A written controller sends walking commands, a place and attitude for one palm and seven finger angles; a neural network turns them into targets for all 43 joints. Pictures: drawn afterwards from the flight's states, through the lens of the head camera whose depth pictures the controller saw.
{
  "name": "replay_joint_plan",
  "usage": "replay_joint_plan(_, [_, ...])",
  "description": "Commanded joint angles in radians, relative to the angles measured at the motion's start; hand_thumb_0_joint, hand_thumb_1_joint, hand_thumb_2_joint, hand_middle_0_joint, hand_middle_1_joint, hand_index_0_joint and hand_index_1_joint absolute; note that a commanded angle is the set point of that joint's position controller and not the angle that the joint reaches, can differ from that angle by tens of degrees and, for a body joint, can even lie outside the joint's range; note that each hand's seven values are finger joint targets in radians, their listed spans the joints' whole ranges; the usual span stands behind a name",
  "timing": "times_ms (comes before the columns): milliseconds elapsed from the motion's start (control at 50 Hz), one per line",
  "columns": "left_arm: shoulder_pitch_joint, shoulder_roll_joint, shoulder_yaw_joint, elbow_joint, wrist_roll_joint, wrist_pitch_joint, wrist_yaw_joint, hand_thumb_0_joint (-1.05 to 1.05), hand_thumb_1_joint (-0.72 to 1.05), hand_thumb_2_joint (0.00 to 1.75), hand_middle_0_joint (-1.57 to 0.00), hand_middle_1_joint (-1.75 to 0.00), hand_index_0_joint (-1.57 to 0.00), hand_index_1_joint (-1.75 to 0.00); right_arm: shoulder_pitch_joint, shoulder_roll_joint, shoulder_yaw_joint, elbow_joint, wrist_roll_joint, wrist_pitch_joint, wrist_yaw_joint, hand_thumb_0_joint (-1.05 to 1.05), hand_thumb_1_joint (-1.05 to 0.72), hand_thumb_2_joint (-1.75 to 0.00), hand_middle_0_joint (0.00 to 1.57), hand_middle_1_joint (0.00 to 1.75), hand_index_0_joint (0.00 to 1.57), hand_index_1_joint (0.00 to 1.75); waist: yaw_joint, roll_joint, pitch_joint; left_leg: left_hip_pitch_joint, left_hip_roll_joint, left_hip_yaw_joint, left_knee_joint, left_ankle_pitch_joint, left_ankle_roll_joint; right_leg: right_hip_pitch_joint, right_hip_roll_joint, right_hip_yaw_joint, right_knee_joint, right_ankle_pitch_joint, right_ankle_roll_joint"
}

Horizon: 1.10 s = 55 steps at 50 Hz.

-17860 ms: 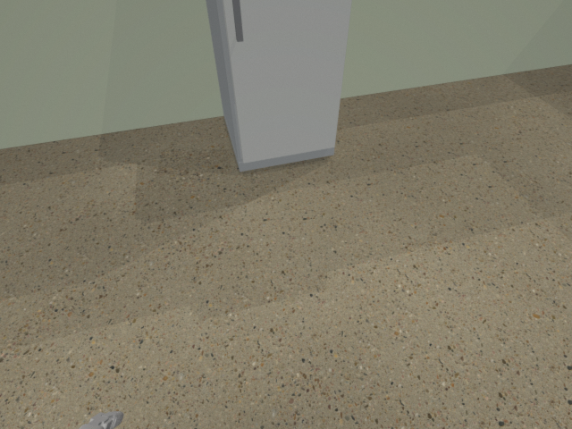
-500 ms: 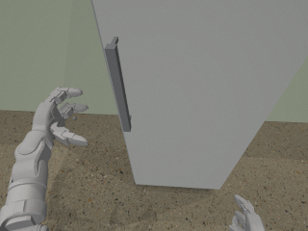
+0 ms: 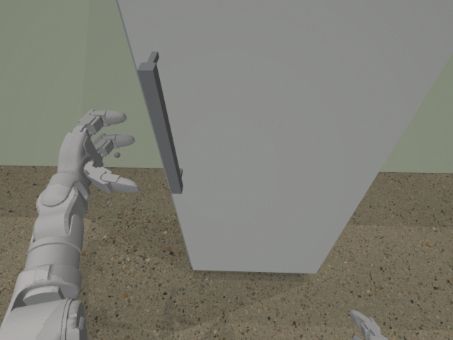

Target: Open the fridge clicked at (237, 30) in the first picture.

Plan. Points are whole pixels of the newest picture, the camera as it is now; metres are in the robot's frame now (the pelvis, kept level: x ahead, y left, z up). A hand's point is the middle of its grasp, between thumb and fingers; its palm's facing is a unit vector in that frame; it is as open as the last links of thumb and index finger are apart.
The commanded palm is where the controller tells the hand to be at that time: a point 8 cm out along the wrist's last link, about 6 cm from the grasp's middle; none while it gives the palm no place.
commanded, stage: move the hooked fingers beside the handle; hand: left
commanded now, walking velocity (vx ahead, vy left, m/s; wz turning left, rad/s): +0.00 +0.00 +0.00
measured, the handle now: (167, 133) +0.47 +0.13 +0.12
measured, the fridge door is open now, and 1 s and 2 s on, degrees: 0 0 0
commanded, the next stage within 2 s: feel for the door with the fingertips in 0.96 s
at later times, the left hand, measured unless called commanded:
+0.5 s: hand (124, 156) +0.39 +0.20 +0.13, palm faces +0.01 -1.00 -0.01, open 14.0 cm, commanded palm +0.37 +0.24 +0.13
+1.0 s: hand (128, 153) +0.40 +0.19 +0.13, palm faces +0.00 -1.00 -0.01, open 14.0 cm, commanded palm +0.37 +0.24 +0.13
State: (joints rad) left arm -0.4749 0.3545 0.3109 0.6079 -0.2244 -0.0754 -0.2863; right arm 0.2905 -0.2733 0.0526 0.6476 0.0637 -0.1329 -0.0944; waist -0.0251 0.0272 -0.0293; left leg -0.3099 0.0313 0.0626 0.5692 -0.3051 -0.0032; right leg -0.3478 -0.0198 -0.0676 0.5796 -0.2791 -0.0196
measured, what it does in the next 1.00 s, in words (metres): stands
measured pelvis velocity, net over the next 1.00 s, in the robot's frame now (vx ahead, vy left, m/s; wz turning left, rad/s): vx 0.00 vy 0.01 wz -0.01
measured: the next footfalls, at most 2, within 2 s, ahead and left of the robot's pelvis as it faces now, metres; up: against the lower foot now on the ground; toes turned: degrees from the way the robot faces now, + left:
none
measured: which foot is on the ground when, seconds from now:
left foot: down 0.00-1.00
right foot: down 0.00-1.00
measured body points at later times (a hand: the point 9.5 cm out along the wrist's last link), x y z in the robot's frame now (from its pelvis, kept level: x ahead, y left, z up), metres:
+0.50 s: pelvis +0.00 +0.00 +0.00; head +0.02 -0.01 +0.45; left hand +0.39 +0.25 +0.13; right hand +0.10 -0.25 -0.11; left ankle -0.01 +0.12 -0.73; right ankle +0.01 -0.11 -0.73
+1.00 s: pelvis +0.00 +0.01 +0.00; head +0.02 -0.01 +0.45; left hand +0.40 +0.25 +0.13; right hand +0.11 -0.25 -0.11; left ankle -0.01 +0.12 -0.73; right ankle +0.01 -0.11 -0.73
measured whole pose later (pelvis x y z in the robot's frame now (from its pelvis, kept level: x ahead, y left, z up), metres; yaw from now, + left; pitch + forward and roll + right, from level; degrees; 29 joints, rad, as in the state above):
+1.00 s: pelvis +0.00 +0.01 +0.00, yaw +0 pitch +4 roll +0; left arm -0.55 0.32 0.28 0.71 -0.20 -0.15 -0.24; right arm 0.30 -0.27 0.05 0.63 0.06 -0.09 -0.08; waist -0.03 0.03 -0.03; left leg -0.35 0.03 0.07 0.60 -0.31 0.01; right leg -0.39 -0.02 -0.06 0.60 -0.28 -0.01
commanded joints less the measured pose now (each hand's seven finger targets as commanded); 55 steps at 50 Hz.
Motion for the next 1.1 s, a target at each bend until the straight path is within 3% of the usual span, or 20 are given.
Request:
replay_joint_plan(0, [-0.404,0.194,0.012,-0.187,-0.002,-0.05,0.002,0.0,-0.5,0.3,-0.3,-1.2,-0.3,-1.2,-0.036,-0.125,-0.057,-0.143,0.001,-0.04,0.002,0.0,-0.9,-0.9,0.2,0.3,0.2,0.3,-0.003,0.014,-0.254,0.063,-0.032,-0.042,-0.059,0.215,0.034,0.108,0.007,0.038,-0.065,0.273,-0.005])
replay_joint_plan(60, [-0.48,0.192,0.009,-0.213,-0.013,-0.077,0.014,0.0,-0.5,0.3,-0.3,-1.2,-0.3,-1.2,-0.03,-0.126,-0.059,-0.144,-0.002,-0.04,0.002,0.0,-0.9,-0.9,0.2,0.3,0.2,0.3,-0.015,-0.025,-0.297,0.078,-0.029,-0.044,-0.047,0.217,0.038,0.116,0.011,0.045,-0.062,0.281,-0.001])
replay_joint_plan(120, [-0.561,0.227,0.033,-0.167,-0.011,-0.108,0.034,0.0,-0.5,0.3,-0.3,-1.2,-0.3,-1.2,-0.016,-0.132,-0.056,-0.123,-0.006,-0.034,-0.003,0.0,-0.9,-0.9,0.2,0.3,0.2,0.3,-0.027,-0.076,-0.275,0.047,-0.027,-0.05,-0.05,0.169,0.04,0.106,0.012,0.047,-0.066,0.224,0.004])
replay_joint_plan(180, [-0.561,0.252,0.054,-0.137,0.013,-0.125,0.051,0.0,-0.5,0.3,-0.3,-1.2,-0.3,-1.2,-0.01,-0.125,-0.058,-0.118,-0.009,-0.032,0.0,0.0,-0.9,-0.9,0.2,0.3,0.2,0.3,-0.012,0.008,-0.314,0.055,-0.034,-0.042,-0.046,0.181,0.038,0.118,0.009,0.057,-0.056,0.242,0.001])
replay_joint_plan(220, [-0.484,0.273,0.077,-0.097,0.025,-0.124,0.051,0.0,-0.5,0.3,-0.3,-1.2,-0.3,-1.2,-0.001,-0.128,-0.057,-0.122,-0.011,-0.026,0.007,0.0,-0.9,-0.9,0.2,0.3,0.2,0.3,0.01,0.004,-0.332,0.046,-0.033,-0.043,-0.043,0.223,0.037,0.151,0.008,0.053,-0.041,0.289,-0.005])
replay_joint_plan(300, [-0.416,0.224,0.051,-0.121,0.013,-0.122,0.029,0.0,-0.5,0.3,-0.3,-1.2,-0.3,-1.2,-0.011,-0.122,-0.061,-0.148,-0.006,-0.018,0.017,0.0,-0.9,-0.9,0.2,0.3,0.2,0.3,0.017,0.004,-0.334,0.044,-0.032,-0.033,-0.047,0.252,0.034,0.16,0.01,0.046,-0.036,0.34,-0.007])
replay_joint_plan(340, [-0.368,0.208,0.047,-0.114,-0.004,-0.112,0.015,0.0,-0.5,0.3,-0.3,-1.2,-0.3,-1.2,-0.015,-0.128,-0.063,-0.159,-0.002,-0.016,0.019,0.0,-0.9,-0.9,0.2,0.3,0.2,0.3,0.019,-0.06,-0.303,0.029,-0.027,-0.031,-0.048,0.256,0.038,0.161,0.014,0.043,-0.04,0.355,-0.003])
replay_joint_plan(420, [-0.4,0.215,0.052,-0.16,-0.014,-0.109,0.016,0.0,-0.5,0.3,-0.3,-1.2,-0.3,-1.2,-0.021,-0.131,-0.066,-0.162,0.0,-0.01,0.015,0.0,-0.9,-0.9,0.2,0.3,0.2,0.3,0.01,-0.054,-0.276,0.032,-0.028,-0.031,-0.053,0.216,0.04,0.136,0.015,0.045,-0.053,0.301,-0.002])
replay_joint_plan(500, [-0.494,0.177,0.0,-0.246,0.0,-0.126,0.036,0.0,-0.5,0.3,-0.3,-1.2,-0.3,-1.2,-0.025,-0.118,-0.064,-0.153,-0.001,-0.017,0.011,0.0,-0.9,-0.9,0.2,0.3,0.2,0.3,-0.015,0.016,-0.285,0.079,-0.029,-0.04,-0.055,0.2,0.038,0.097,0.019,0.043,-0.061,0.261,-0.003])
replay_joint_plan(540, [-0.497,0.191,0.009,-0.253,0.003,-0.131,0.045,0.0,-0.5,0.3,-0.3,-1.2,-0.3,-1.2,-0.025,-0.12,-0.064,-0.15,-0.004,-0.019,0.007,0.0,-0.9,-0.9,0.2,0.3,0.2,0.3,-0.014,-0.009,-0.309,0.086,-0.028,-0.043,-0.054,0.202,0.041,0.112,0.02,0.048,-0.06,0.263,-0.002])
replay_joint_plan(560, [-0.528,0.175,-0.009,-0.244,0.002,-0.132,0.047,0.0,-0.5,0.3,-0.3,-1.2,-0.3,-1.2,-0.028,-0.117,-0.06,-0.143,-0.003,-0.02,0.004,0.0,-0.9,-0.9,0.2,0.3,0.2,0.3,-0.024,-0.005,-0.289,0.087,-0.027,-0.045,-0.057,0.188,0.039,0.099,0.021,0.044,-0.064,0.25,-0.002])
replay_joint_plan(640, [-0.502,0.203,0.017,-0.141,0.008,-0.115,0.049,0.0,-0.5,0.3,-0.3,-1.2,-0.3,-1.2,-0.029,-0.124,-0.055,-0.128,-0.003,-0.02,0.0,0.0,-0.9,-0.9,0.2,0.3,0.2,0.3,-0.013,-0.013,-0.255,0.054,-0.029,-0.049,-0.064,0.14,0.037,0.087,0.017,0.044,-0.07,0.194,-0.004])
replay_joint_plan(700, [-0.5,0.178,-0.003,-0.075,0.015,-0.101,0.05,0.0,-0.5,0.3,-0.3,-1.2,-0.3,-1.2,-0.029,-0.124,-0.052,-0.129,-0.003,-0.017,0.004,0.0,-0.9,-0.9,0.2,0.3,0.2,0.3,-0.014,-0.019,-0.24,0.036,-0.032,-0.051,-0.062,0.128,0.034,0.068,0.015,0.04,-0.068,0.181,-0.005])
replay_joint_plan(760, [-0.492,0.216,0.032,-0.064,0.016,-0.108,0.048,0.0,-0.5,0.3,-0.3,-1.2,-0.3,-1.2,-0.024,-0.128,-0.053,-0.14,-0.006,-0.012,0.009,0.0,-0.9,-0.9,0.2,0.3,0.2,0.3,0.0,-0.027,-0.276,0.025,-0.033,-0.049,-0.055,0.157,0.034,0.1,0.013,0.044,-0.054,0.216,-0.007])
replay_joint_plan(800, [-0.501,0.201,0.022,-0.103,0.014,-0.123,0.044,0.0,-0.5,0.3,-0.3,-1.2,-0.3,-1.2,-0.026,-0.124,-0.055,-0.153,-0.006,-0.014,0.012,0.0,-0.9,-0.9,0.2,0.3,0.2,0.3,0.007,0.005,-0.315,0.044,-0.034,-0.046,-0.047,0.186,0.032,0.109,0.014,0.044,-0.043,0.247,-0.01])
replay_joint_plan(820, [-0.498,0.185,0.005,-0.113,0.013,-0.131,0.042,0.0,-0.5,0.3,-0.3,-1.2,-0.3,-1.2,-0.023,-0.123,-0.054,-0.155,-0.008,-0.014,0.014,0.0,-0.9,-0.9,0.2,0.3,0.2,0.3,0.001,-0.017,-0.324,0.049,-0.032,-0.047,-0.042,0.208,0.035,0.123,0.014,0.042,-0.037,0.27,-0.009])
replay_joint_plan(880, [-0.524,0.17,-0.005,-0.143,0.006,-0.144,0.042,0.0,-0.5,0.3,-0.3,-1.2,-0.3,-1.2,-0.023,-0.121,-0.057,-0.154,-0.005,-0.016,0.015,0.0,-0.9,-0.9,0.2,0.3,0.2,0.3,-0.008,-0.013,-0.322,0.063,-0.03,-0.047,-0.04,0.209,0.035,0.105,0.02,0.043,-0.041,0.277,-0.006])
replay_joint_plan(940, [-0.503,0.218,0.037,-0.141,0.007,-0.143,0.048,0.0,-0.5,0.3,-0.3,-1.2,-0.3,-1.2,-0.018,-0.127,-0.06,-0.15,-0.006,-0.01,0.012,0.0,-0.9,-0.9,0.2,0.3,0.2,0.3,-0.002,-0.038,-0.316,0.051,-0.027,-0.047,-0.046,0.202,0.036,0.119,0.021,0.044,-0.044,0.269,-0.003])
replay_joint_plan(1000, [-0.498,0.177,-0.001,-0.169,0.013,-0.135,0.048,0.0,-0.5,0.3,-0.3,-1.2,-0.3,-1.2,-0.023,-0.118,-0.057,-0.15,-0.004,-0.012,0.014,0.0,-0.9,-0.9,0.2,0.3,0.2,0.3,-0.002,0.04,-0.317,0.071,-0.031,-0.045,-0.048,0.225,0.032,0.112,0.019,0.042,-0.044,0.286,-0.009])
replay_joint_plan(1080, [-0.465,0.123,-0.038,-0.203,0.007,-0.119,0.051,0.0,-0.5,0.3,-0.3,-1.2,-0.3,-1.2,-0.025,-0.116,-0.063,-0.151,-0.003,-0.015,0.019,0.0,-0.9,-0.9,0.2,0.3,0.2,0.3,-0.004,0.015,-0.313,0.095,-0.026,-0.051,-0.049,0.25,0.03,0.1,0.025,0.029,-0.046,0.294,-0.009])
